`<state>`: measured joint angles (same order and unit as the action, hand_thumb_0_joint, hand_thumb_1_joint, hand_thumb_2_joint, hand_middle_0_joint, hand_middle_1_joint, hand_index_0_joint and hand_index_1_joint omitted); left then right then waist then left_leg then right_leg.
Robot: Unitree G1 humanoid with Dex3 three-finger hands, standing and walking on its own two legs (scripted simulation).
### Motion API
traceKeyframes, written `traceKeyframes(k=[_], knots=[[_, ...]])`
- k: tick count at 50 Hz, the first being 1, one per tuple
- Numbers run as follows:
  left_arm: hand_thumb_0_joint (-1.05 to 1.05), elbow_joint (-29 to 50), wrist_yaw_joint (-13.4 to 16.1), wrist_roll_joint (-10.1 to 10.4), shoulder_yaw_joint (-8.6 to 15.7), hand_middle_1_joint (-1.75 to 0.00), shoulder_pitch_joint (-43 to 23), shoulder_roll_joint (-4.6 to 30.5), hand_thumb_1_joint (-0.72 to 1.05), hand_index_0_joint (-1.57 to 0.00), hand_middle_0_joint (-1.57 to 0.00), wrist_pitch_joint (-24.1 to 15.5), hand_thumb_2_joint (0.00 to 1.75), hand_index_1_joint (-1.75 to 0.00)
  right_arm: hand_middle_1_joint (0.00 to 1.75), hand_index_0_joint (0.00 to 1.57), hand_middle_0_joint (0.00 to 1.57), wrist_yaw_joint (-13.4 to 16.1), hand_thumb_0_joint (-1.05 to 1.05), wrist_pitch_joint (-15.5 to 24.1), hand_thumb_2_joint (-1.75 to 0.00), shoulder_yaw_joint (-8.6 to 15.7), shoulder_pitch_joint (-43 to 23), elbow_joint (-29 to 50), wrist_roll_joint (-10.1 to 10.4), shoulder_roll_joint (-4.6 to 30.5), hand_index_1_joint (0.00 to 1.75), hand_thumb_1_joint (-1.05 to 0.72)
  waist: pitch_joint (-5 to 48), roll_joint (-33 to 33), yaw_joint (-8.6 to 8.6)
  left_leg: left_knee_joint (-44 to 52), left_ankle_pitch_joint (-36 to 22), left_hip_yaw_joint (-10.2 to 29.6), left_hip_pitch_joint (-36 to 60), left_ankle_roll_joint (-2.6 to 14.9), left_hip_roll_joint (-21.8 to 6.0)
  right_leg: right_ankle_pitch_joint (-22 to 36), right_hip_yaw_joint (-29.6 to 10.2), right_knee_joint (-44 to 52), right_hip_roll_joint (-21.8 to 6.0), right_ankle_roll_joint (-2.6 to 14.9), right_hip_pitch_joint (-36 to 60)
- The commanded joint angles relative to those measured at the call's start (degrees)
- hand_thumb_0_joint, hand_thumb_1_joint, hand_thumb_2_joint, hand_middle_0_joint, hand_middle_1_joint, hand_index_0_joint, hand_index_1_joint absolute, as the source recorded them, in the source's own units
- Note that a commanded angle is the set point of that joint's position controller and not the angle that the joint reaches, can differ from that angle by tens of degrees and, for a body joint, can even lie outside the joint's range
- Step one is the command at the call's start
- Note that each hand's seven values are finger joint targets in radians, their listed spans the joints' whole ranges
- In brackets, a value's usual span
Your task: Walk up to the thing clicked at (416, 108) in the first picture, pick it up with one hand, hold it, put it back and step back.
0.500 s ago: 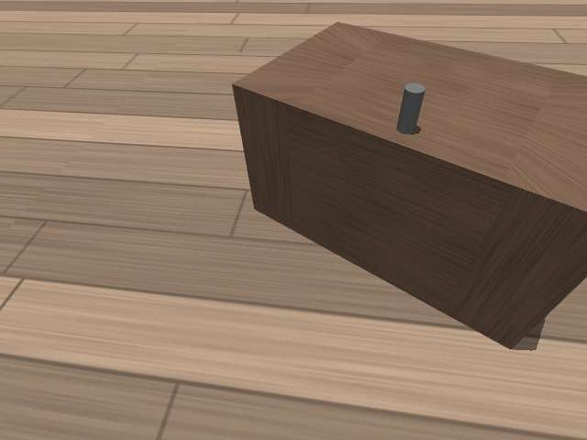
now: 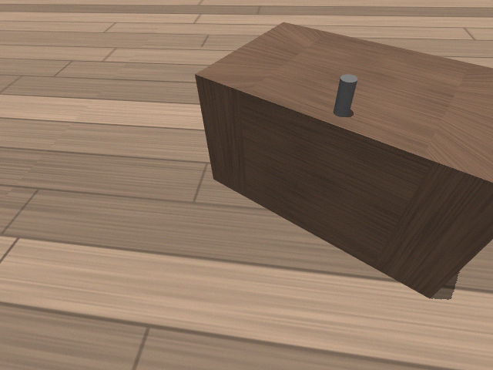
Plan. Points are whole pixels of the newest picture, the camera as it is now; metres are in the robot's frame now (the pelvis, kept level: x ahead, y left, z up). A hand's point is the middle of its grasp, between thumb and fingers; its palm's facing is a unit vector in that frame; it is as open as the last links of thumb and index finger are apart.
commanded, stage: stand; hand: left
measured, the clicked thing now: (344, 96) +0.94 -0.29 -0.07
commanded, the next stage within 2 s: walk up in 0.62 s
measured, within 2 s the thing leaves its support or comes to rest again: neither
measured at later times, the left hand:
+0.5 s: hand out of the picture +0.08 +0.25 -0.16, palm faces -0.03 -0.94 -0.34, open 7.4 cm
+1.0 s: hand (161, 357) +0.19 +0.20 -0.15, palm faces -0.22 -0.87 -0.43, open 7.4 cm
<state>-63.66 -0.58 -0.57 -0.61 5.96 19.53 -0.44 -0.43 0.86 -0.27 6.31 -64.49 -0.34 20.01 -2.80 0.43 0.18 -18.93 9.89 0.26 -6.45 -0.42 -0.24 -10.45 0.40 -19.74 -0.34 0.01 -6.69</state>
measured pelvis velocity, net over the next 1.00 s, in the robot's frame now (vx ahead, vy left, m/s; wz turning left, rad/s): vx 0.07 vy -0.08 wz -0.26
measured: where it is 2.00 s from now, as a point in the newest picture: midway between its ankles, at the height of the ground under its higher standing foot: (313, 320)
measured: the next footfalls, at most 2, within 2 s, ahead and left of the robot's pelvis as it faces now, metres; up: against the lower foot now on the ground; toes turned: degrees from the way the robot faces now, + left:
right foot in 0.92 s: +0.13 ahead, -0.23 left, +0.00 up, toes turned -18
left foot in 1.28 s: +0.36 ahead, -0.02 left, +0.00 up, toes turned -18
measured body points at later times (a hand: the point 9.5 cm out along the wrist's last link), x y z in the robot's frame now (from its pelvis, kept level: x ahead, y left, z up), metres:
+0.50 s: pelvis +0.01 +0.00 +0.00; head +0.01 -0.01 +0.45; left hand +0.08 +0.30 -0.13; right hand +0.08 -0.30 -0.14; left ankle +0.01 +0.12 -0.75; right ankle +0.01 -0.12 -0.75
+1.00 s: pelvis +0.07 -0.08 -0.04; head +0.08 -0.11 +0.41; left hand +0.20 +0.24 -0.12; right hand +0.07 -0.44 -0.16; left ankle +0.02 +0.10 -0.71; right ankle +0.09 -0.21 -0.75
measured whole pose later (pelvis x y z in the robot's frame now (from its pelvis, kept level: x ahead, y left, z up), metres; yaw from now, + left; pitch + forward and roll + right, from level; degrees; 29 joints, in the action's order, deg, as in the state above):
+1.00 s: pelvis +0.07 -0.08 -0.04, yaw -15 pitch -3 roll +0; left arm -51.1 -5.1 -1.6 6.3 16.8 24.7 -1.3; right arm -1.9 0.3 6.0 12.2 -53.8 -2.0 27.5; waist -5.2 3.6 1.3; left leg -57.1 31.4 -1.9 -13.7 0.9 -7.0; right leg -18.5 2.9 -43.7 -2.4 0.7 -22.1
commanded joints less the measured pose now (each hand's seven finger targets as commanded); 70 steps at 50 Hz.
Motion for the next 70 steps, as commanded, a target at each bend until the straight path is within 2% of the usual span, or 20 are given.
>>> traceKeyframes(k=[1,30,31,32,33,34,35,40,45,46,47,48,50,54,58,63,64,65,66,70], knots=[[0.00,3.00,1.02,-0.02,2.49,-0.30,-1.76,12.15,0.90,-0.20,-0.20,-1.30,0.90,-0.30,0.30,0.20,0.20,0.93,0.00,1.10,-0.90,2.16,-2.63,3.39,-0.17,11.99,0.30,-0.90,3.48,-0.22,0.25,3.37,-4.26,5.34,-0.09,1.78,-6.85,4.39,-5.47,4.04,-6.94,1.39,0.08],[0.00,2.83,1.22,-0.05,2.58,-0.30,-1.55,12.79,0.90,-0.20,-0.20,-1.45,0.90,-0.30,0.30,0.20,0.20,0.91,0.00,0.79,-0.90,1.99,-1.56,3.33,-0.13,11.82,0.30,-0.90,3.38,-0.89,-0.21,3.15,-5.58,5.30,0.10,1.64,-6.88,6.34,-5.33,4.35,-6.99,1.21,0.70],[0.00,8.85,-1.12,-1.50,7.25,-0.30,1.83,17.93,0.90,-0.20,-0.20,-0.16,0.90,-0.30,0.30,0.20,0.20,0.56,0.00,2.19,-0.90,7.06,0.73,8.57,-1.58,18.95,0.30,-0.90,4.61,-2.56,-2.00,-3.91,17.53,2.19,10.83,4.80,-5.73,-15.95,-9.16,-0.76,-2.54,3.72,-13.16],[0.00,9.99,-2.20,-1.77,6.81,-0.30,-2.57,15.86,0.90,-0.20,-0.20,0.50,0.90,-0.30,0.30,0.20,0.20,0.58,0.00,2.54,-0.90,8.20,5.41,7.02,-1.96,19.88,0.30,-0.90,1.18,1.40,-5.12,-0.84,27.13,6.54,17.98,7.14,-9.66,-22.43,-6.47,-6.13,-1.38,2.86,-28.91],[0.00,12.69,-3.10,-1.65,6.83,-0.30,-7.41,13.85,0.90,-0.20,-0.20,0.80,0.90,-0.30,0.30,0.20,0.20,0.92,0.00,2.80,-0.90,9.68,8.68,7.27,-1.51,22.25,0.30,-0.90,-1.37,11.07,-8.03,8.49,31.50,17.21,16.38,11.87,-20.86,-17.28,-2.01,-23.54,-0.11,1.89,-35.22],[0.00,14.39,-3.33,-2.15,7.06,-0.30,-7.15,14.17,0.90,-0.20,-0.20,0.88,0.90,-0.30,0.30,0.20,0.20,0.96,0.00,3.18,-0.90,10.03,6.80,9.46,-1.44,22.81,0.30,-0.90,-3.07,8.23,-7.03,11.77,27.08,21.16,11.12,15.72,-28.89,-16.74,-4.32,-31.92,-4.30,0.93,-36.75],[0.00,14.21,-3.66,-2.08,7.25,-0.30,-4.68,14.97,0.90,-0.20,-0.20,0.69,0.90,-0.30,0.30,0.20,0.20,0.96,0.00,3.51,-0.90,9.75,5.08,10.95,-1.40,21.31,0.30,-0.90,-2.33,2.48,-4.58,11.45,23.54,19.60,6.64,14.96,-28.27,-14.48,-6.03,-33.87,-6.36,0.88,-33.21],[0.00,14.95,-6.51,-1.32,8.11,-0.30,2.90,13.84,0.90,-0.20,-0.20,0.64,0.90,-0.30,0.30,0.20,0.20,-0.42,0.00,3.88,-0.90,9.69,-0.61,16.08,-2.69,19.27,0.30,-0.90,-2.14,8.52,-0.73,7.17,18.47,-0.64,-0.79,10.39,-18.19,-10.08,-0.02,-23.09,-7.06,-0.13,-20.47],[0.00,12.13,-5.21,-1.96,9.83,-0.30,16.34,16.03,0.90,-0.20,-0.20,-0.62,0.90,-0.30,0.30,0.20,0.20,-0.93,0.00,2.48,-0.90,8.87,-1.58,17.80,-2.52,17.31,0.30,-0.90,2.08,-1.82,5.16,-15.07,24.41,-9.31,-15.27,7.19,-12.57,-5.21,7.30,-17.39,-0.73,1.25,2.89],[0.00,10.87,-4.15,-1.85,11.21,-0.30,23.63,19.60,0.90,-0.20,-0.20,-1.33,0.90,-0.30,0.30,0.20,0.20,-1.11,0.00,2.06,-0.90,7.42,-0.80,18.71,-2.57,13.84,0.30,-0.90,3.91,-13.91,8.84,-33.10,22.19,-11.50,-22.36,5.61,-7.37,-14.01,0.42,-11.27,-1.29,3.30,10.78],[0.00,12.47,-2.90,-1.70,12.37,-0.30,26.05,24.92,0.90,-0.20,-0.20,-1.89,0.90,-0.30,0.30,0.20,0.20,-1.65,0.00,2.14,-0.90,5.54,-0.86,21.40,-1.52,9.67,0.30,-0.90,0.91,-26.91,9.59,-49.45,28.10,-9.45,-35.22,1.97,1.00,-29.44,-28.25,4.95,-13.97,8.97,9.78],[0.00,14.82,-2.92,-0.73,11.62,-0.30,22.04,26.17,0.90,-0.20,-0.20,-2.10,0.90,-0.30,0.30,0.20,0.20,-1.46,0.00,2.07,-0.90,6.76,-1.92,21.99,-1.37,14.66,0.30,-0.90,-0.82,-17.29,6.64,-50.83,25.32,0.00,-33.92,0.80,-1.46,-34.12,-46.46,11.92,-22.11,15.55,2.01],[0.00,16.95,-1.83,0.65,10.71,-0.30,14.95,23.47,0.90,-0.20,-0.20,-2.32,0.90,-0.30,0.30,0.20,0.20,-1.66,0.00,2.52,-0.90,7.34,0.77,19.14,-0.27,17.48,0.30,-0.90,-2.44,-5.51,3.09,-49.85,17.10,2.98,-32.51,1.28,-6.58,-29.71,-36.40,9.21,-19.03,15.13,0.53],[0.00,18.65,-1.14,0.07,9.38,-0.30,12.68,19.92,0.90,-0.20,-0.20,-3.24,0.90,-0.30,0.30,0.20,0.20,-2.47,0.00,2.48,-0.90,7.11,8.61,17.11,-0.61,15.74,0.30,-0.90,-0.52,-8.89,0.32,-35.24,14.17,1.12,-22.01,1.31,-6.51,-11.72,-19.30,2.73,-11.99,12.27,-5.64],[0.00,20.86,-1.45,-0.03,9.22,-0.30,13.14,19.98,0.90,-0.20,-0.20,-4.10,0.90,-0.30,0.30,0.20,0.20,-3.10,0.00,2.94,-0.90,7.58,5.97,20.30,-1.54,15.54,0.30,-0.90,-1.84,-7.20,0.98,-25.23,8.91,-0.37,-18.38,1.14,-5.65,-14.52,-18.51,2.81,-12.52,12.51,-10.52],[0.00,23.06,-1.44,-0.68,7.29,-0.30,9.50,16.02,0.90,-0.20,-0.20,-4.21,0.90,-0.30,0.30,0.20,0.20,-2.24,0.00,4.56,-0.90,9.48,18.18,18.56,-1.83,16.86,0.30,-0.90,1.89,-0.26,-7.04,-14.59,5.19,-3.63,9.02,2.55,-1.66,-8.91,-10.07,-15.68,-5.84,7.37,-27.55],[0.00,23.00,-1.26,-0.30,6.21,-0.30,11.99,12.11,0.90,-0.20,-0.20,-4.36,0.90,-0.30,0.30,0.20,0.20,-1.66,0.00,5.17,-0.90,10.48,23.18,18.26,-2.46,20.31,0.30,-0.90,5.01,11.96,-9.12,-4.98,20.40,10.79,14.13,5.95,-10.26,-7.79,-4.23,-34.44,0.41,5.24,-32.34],[0.00,22.88,-0.79,0.02,5.75,-0.30,14.03,11.27,0.90,-0.20,-0.20,-4.39,0.90,-0.30,0.30,0.20,0.20,-1.38,0.00,5.54,-0.90,10.70,21.80,19.92,-2.17,23.48,0.30,-0.90,3.25,15.55,-6.97,7.84,33.03,37.44,10.94,10.36,-25.16,-19.43,-3.00,-46.17,5.75,2.87,-39.11],[0.00,21.53,-0.16,-0.53,6.63,-0.30,15.26,16.97,0.90,-0.20,-0.20,-4.25,0.90,-0.30,0.30,0.20,0.20,-1.63,0.00,5.43,-0.90,10.73,15.98,21.25,-0.33,24.26,0.30,-0.90,1.24,8.08,-4.10,9.91,37.22,41.48,3.41,14.61,-27.51,-20.19,-7.98,-50.54,1.37,3.46,-35.66],[0.00,18.11,-1.47,0.52,7.14,-0.30,16.15,16.78,0.90,-0.20,-0.20,-4.44,0.90,-0.30,0.30,0.20,0.20,-1.46,0.00,5.47,-0.90,8.35,12.18,21.82,-0.53,18.57,0.30,-0.90,-2.82,7.82,-1.62,4.43,12.50,13.14,-3.24,12.11,-17.86,-10.00,-5.67,-40.59,-4.44,1.63,-29.55]])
